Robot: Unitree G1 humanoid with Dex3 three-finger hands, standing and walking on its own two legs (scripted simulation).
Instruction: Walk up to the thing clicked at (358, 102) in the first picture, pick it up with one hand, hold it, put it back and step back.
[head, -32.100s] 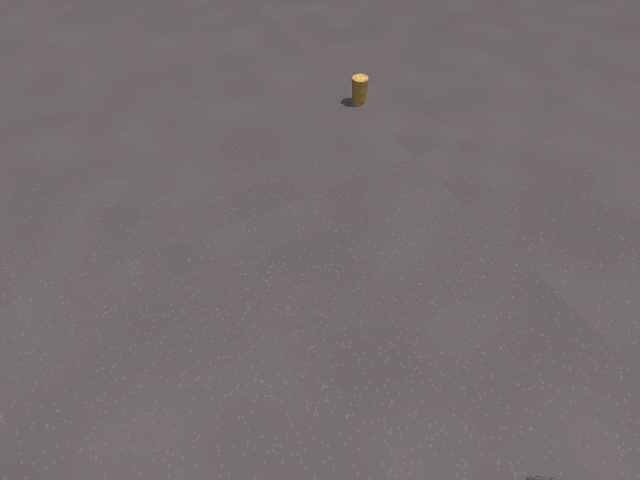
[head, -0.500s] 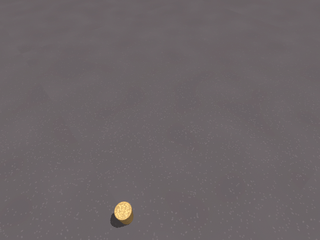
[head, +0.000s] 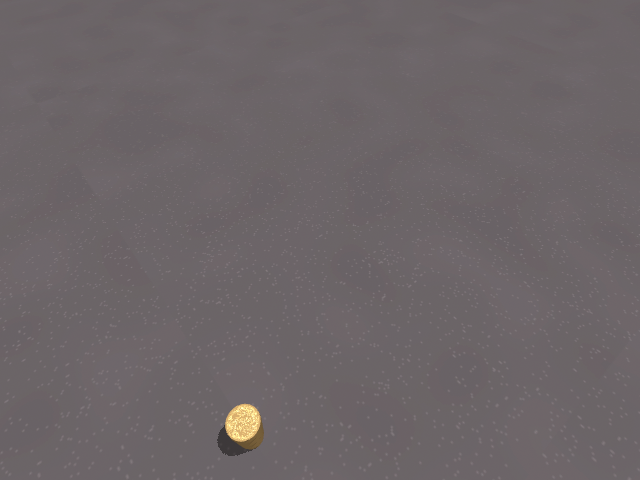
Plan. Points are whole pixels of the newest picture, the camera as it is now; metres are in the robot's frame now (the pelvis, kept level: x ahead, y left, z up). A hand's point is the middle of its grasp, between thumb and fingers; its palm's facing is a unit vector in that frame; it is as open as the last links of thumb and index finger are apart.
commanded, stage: stand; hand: left
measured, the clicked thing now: (247, 429) +0.34 +0.24 -0.70
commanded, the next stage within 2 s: step back in 0.02 s
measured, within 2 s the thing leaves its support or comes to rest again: neither
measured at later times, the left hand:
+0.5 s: hand out of the picture +0.05 +0.31 -0.18, palm faces -0.04 -0.93 -0.37, open 7.3 cm
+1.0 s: hand out of the picture -0.08 +0.30 -0.17, palm faces +0.00 -0.92 -0.40, open 7.4 cm
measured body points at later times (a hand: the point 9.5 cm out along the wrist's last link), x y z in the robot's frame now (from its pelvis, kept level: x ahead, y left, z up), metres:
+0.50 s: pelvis -0.07 +0.04 -0.02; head +0.00 +0.06 +0.42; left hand +0.06 +0.35 -0.16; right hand +0.01 -0.28 -0.13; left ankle +0.00 +0.14 -0.75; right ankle -0.12 -0.11 -0.67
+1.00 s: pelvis -0.19 +0.03 -0.03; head -0.13 +0.03 +0.41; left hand -0.08 +0.34 -0.14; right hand -0.11 -0.29 -0.15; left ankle -0.20 +0.14 -0.75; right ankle -0.16 -0.10 -0.75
